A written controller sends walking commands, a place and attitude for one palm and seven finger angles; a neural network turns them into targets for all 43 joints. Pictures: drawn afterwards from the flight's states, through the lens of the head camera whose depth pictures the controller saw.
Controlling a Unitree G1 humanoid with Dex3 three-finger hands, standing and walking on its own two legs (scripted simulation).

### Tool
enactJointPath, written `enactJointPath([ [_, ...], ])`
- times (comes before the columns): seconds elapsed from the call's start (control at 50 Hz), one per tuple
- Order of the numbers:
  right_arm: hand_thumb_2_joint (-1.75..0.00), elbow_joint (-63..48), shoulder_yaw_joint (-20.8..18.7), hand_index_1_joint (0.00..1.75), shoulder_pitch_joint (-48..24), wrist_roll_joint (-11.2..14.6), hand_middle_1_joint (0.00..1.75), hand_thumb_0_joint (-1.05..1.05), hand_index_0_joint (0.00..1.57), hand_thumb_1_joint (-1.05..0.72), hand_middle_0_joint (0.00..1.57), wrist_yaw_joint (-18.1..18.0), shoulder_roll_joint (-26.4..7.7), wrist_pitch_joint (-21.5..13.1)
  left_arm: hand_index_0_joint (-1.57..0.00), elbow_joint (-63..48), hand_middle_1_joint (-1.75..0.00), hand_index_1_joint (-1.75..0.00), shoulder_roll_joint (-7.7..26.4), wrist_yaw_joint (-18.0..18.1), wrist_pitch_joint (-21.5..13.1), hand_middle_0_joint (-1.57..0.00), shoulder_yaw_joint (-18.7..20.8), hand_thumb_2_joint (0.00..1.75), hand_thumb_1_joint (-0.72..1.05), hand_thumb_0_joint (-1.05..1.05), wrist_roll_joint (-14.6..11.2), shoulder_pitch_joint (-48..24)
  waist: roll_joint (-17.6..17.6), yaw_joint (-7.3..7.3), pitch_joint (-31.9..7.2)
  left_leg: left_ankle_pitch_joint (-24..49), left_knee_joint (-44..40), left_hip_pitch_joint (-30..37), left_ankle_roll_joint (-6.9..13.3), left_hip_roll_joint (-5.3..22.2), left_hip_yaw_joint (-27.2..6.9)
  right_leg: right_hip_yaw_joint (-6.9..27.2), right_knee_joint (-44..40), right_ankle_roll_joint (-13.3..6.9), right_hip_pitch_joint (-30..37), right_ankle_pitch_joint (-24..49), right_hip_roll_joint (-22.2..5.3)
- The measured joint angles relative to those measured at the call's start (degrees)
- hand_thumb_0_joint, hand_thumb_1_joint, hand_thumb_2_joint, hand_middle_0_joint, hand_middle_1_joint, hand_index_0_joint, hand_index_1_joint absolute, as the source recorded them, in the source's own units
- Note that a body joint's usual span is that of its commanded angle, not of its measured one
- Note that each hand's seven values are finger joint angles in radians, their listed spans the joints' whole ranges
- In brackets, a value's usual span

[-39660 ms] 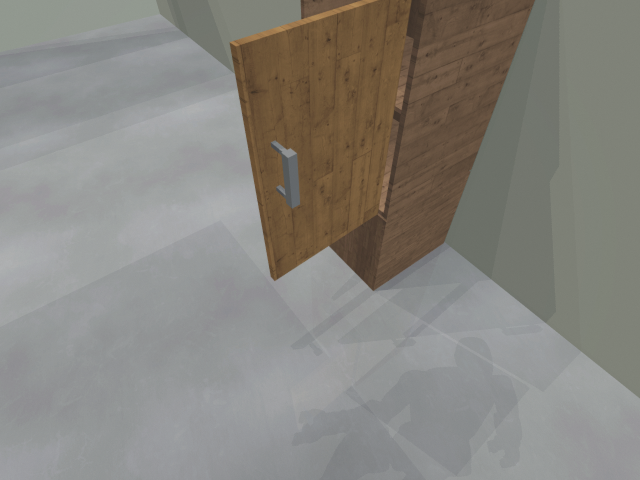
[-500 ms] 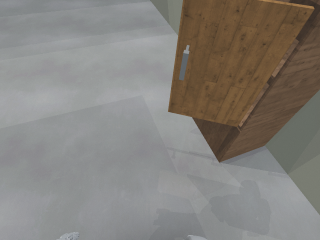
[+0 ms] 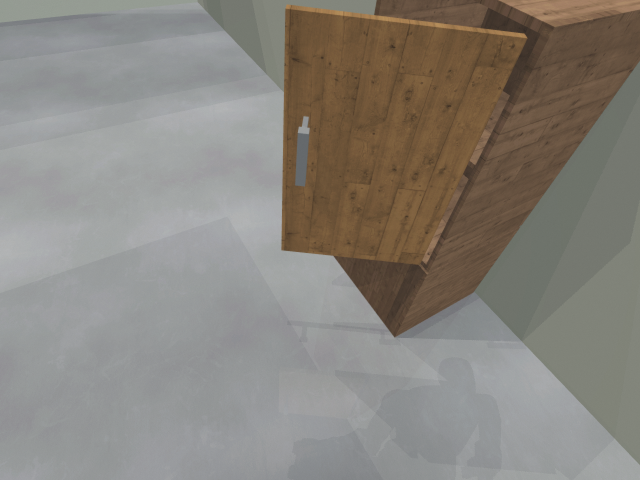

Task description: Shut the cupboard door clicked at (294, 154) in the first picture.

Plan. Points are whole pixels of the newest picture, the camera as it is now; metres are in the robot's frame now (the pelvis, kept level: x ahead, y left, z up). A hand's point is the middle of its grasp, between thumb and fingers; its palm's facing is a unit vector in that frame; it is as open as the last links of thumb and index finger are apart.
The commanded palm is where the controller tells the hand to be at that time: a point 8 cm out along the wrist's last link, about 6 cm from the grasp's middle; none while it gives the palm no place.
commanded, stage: take the last steps up to it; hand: left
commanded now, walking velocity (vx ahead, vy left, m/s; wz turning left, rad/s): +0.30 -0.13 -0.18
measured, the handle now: (303, 151) +0.69 +0.06 +0.01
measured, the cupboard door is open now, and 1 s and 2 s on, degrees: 55 55 55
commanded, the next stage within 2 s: come to a stop and stand still in 0.44 s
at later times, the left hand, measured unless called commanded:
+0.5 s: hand (264, 421) +0.24 +0.08 -0.17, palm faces -0.05 -0.98 -0.19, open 7.2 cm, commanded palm none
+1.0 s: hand (263, 420) +0.24 +0.08 -0.17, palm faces -0.02 -0.97 -0.25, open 7.3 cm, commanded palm none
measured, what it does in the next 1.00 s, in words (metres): walks ahead: right foot, then left foot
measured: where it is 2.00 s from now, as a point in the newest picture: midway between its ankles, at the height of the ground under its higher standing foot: outside the picture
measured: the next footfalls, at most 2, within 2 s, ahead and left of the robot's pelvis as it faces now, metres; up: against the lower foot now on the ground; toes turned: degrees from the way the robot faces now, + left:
right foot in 0.32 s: +0.20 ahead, -0.20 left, +0.00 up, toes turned -9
left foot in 0.62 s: +0.24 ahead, +0.01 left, +0.00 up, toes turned -4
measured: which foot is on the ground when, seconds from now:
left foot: down 0.00-0.32, up 0.34-0.60, down 0.62-1.00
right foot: up 0.00-0.30, down 0.32-1.00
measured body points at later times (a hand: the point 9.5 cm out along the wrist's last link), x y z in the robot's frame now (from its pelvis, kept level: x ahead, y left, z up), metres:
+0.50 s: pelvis +0.15 -0.09 +0.00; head +0.18 -0.09 +0.45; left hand +0.24 +0.13 -0.15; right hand +0.12 -0.33 -0.15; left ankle +0.12 +0.03 -0.68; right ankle +0.16 -0.19 -0.74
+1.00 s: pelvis +0.20 -0.11 +0.00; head +0.24 -0.11 +0.44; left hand +0.24 +0.13 -0.15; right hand +0.28 -0.35 -0.16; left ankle +0.22 +0.00 -0.72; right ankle +0.16 -0.19 -0.74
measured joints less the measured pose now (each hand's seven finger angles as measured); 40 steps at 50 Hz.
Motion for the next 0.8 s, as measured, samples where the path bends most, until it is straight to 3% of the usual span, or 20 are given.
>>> enactJointPath([
  [0.04,-0.9,0.68,0.24,0.3,1.92,0.06,0.3,0.0,0.2,-0.9,0.2,-0.21,0.38,-0.35,-0.2,0.0,-0.29,-0.3,0.37,-0.56,-0.23,-0.2,0.3,0.9,0.91,0.0,0.14,-0.5,-0.05,0.0,0.17,1.25,-3.95,2.89,-0.59,0.54,0.48,-0.73,5.22,0.66,-3.45,3.92,-1.01],
  [0.1,-0.9,2.12,0.41,0.3,4.24,0.25,0.3,0.0,0.2,-0.9,0.2,-0.4,0.74,-0.79,-0.2,-0.49,-0.29,-0.3,0.66,-0.82,-0.76,-0.2,0.33,0.9,0.91,0.0,-0.05,-1.65,0.12,0.23,0.94,2.53,-8.82,6.71,-1.2,1.44,1.51,-1.17,5.57,1.48,-6.92,8.43,-2.65],
  [0.2,-0.9,4.37,-0.12,0.3,6.58,0.24,0.3,0.0,0.2,-0.9,0.2,-0.13,0.92,-0.72,-0.2,-0.49,-0.29,-0.3,0.55,-0.9,-1.01,-0.2,-0.34,0.9,0.91,0.0,-0.28,-4.31,0.73,-0.63,2.7,1.23,-11.28,11.11,-3.04,2.99,3.72,-2.98,-6.31,1.61,-7.59,12.16,-4.75],
  [0.28,-0.9,6.05,-0.76,0.3,7.84,0.3,0.3,0.0,0.2,-0.9,0.2,0.16,0.81,0.0,-0.2,-0.37,-0.29,-0.3,0.19,-1.03,-1.67,-0.2,-0.71,0.9,0.91,0.0,-0.39,-6.47,1.53,-2.07,3.83,-2.77,-8.36,13.0,-5.34,4.61,4.72,-4.85,-17.37,0.39,-3.31,12.72,-4.15],
  [0.32,-0.9,7.06,-0.91,0.3,8.91,0.81,0.3,0.0,0.2,-0.9,0.2,0.47,0.94,0.43,-0.2,-0.76,-0.29,-0.3,0.26,-0.93,-3.28,-0.2,-0.83,0.9,0.91,0.0,-0.35,-6.88,1.39,-1.99,3.71,-6.64,-1.29,11.33,-5.42,5.56,4.37,-5.22,-22.96,-1.13,0.72,14.42,-3.63],
  [0.36,-0.9,8.24,-1.1,0.3,6.93,1.57,0.3,0.01,0.2,-0.9,0.2,0.57,0.45,1.77,-0.2,-0.52,-0.29,-0.3,-0.94,0.11,-5.01,-0.2,-0.74,0.9,0.91,0.0,-0.62,-7.53,2.82,-1.42,5.04,-11.98,15.28,5.08,-3.0,5.41,-0.12,-5.92,-19.48,-1.6,0.57,13.13,-2.62],
  [0.4,-0.9,8.27,-1.44,0.3,4.44,1.72,0.3,0.01,0.2,-0.9,0.2,0.49,0.17,2.44,-0.2,-0.16,-0.29,-0.3,-2.14,1.02,-5.34,-0.2,-1.12,0.9,0.91,0.0,-0.83,-7.11,3.55,-1.29,5.46,-11.43,28.73,-1.87,-1.46,3.64,-2.87,-6.72,-20.39,-1.71,2.66,11.63,-2.11],
  [0.44,-0.9,7.32,-1.63,0.3,2.1,1.4,0.3,0.01,0.2,-0.9,0.2,0.51,0.09,2.34,-0.2,0.55,-0.29,-0.3,-3.12,1.8,-5.2,-0.2,-1.53,0.9,0.91,0.0,-0.84,-5.96,3.74,-1.1,4.91,-8.4,33.1,-7.17,-1.03,2.68,-2.87,-7.44,-23.93,-1.65,5.45,12.17,-1.64],
  [0.5,-0.9,5.01,-1.62,0.3,-0.82,1.02,0.3,0.01,0.2,-0.9,0.2,0.58,0.57,1.76,-0.2,1.7,-0.3,-0.3,-3.23,2.99,-5.37,-0.2,-1.04,0.9,0.93,-0.01,-0.79,-3.94,3.37,-0.72,3.2,-5.66,26.93,-11.07,-1.24,2.01,-1.48,-8.45,-28.41,-2.12,8.83,12.83,-0.98],
  [0.56,-0.9,3.21,-1.31,0.3,-3.32,0.85,0.3,0.01,0.2,-0.91,0.19,0.79,1.35,1.17,-0.2,3.0,-0.3,-0.3,-2.69,2.91,-5.23,-0.2,-1.21,0.9,0.94,-0.01,-0.59,-2.14,2.84,0.21,1.84,-2.78,16.22,-10.81,-1.35,1.38,-0.27,-9.08,-30.06,-2.34,11.28,11.88,-0.21],
  [0.62,-0.9,2.55,-0.77,0.3,-5.2,0.94,0.3,0.01,0.2,-0.92,0.19,0.45,1.12,0.13,-0.2,4.42,-0.3,-0.3,-2.99,3.06,-4.97,-0.2,-1.62,0.9,0.93,-0.01,-1.07,-0.14,3.2,1.27,1.18,7.94,3.01,-6.33,-1.25,0.71,-0.64,-9.26,-28.19,-1.96,13.01,9.06,0.99],
  [0.68,-0.9,3.58,0.35,0.3,-6.93,1.24,0.3,0.0,0.2,-0.92,0.19,-0.02,2.1,0.02,-0.2,5.77,-0.29,-0.3,-3.04,3.78,-3.87,-0.2,-2.31,0.9,0.92,-0.01,-1.31,0.79,1.11,2.21,0.87,4.6,1.65,-3.37,0.92,-0.44,-0.22,-8.69,-27.51,-1.1,14.91,7.6,0.1],
  [0.8,-0.9,2.87,0.58,0.3,-10.66,1.98,0.3,0.0,0.2,-0.91,0.2,-0.84,2.76,1.87,-0.2,5.27,-0.29,-0.3,-4.13,4.26,-2.63,-0.2,-3.01,0.9,0.92,0.0,-1.29,1.46,0.61,3.51,2.17,5.09,-2.96,-0.88,1.05,-1.89,1.12,-7.29,-28.0,-0.6,15.1,7.13,-1.14],
])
